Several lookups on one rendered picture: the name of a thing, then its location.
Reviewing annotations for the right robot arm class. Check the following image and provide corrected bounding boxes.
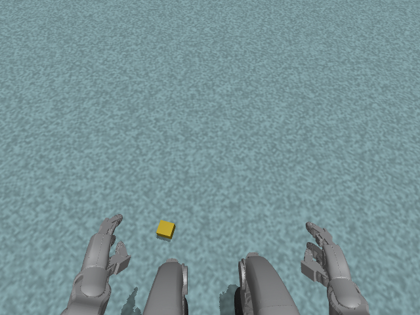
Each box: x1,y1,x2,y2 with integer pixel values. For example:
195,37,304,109
327,278,370,315

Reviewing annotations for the left robot hand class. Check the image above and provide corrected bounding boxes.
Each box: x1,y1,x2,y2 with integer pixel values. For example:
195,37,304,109
81,214,131,276

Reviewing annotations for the small box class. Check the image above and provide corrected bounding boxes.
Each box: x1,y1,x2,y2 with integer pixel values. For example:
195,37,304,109
156,220,176,239

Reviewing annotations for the right robot hand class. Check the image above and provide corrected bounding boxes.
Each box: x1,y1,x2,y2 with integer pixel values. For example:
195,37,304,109
301,222,352,287

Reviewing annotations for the left robot arm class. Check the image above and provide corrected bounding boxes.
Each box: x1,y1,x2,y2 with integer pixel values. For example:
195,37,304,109
60,267,112,315

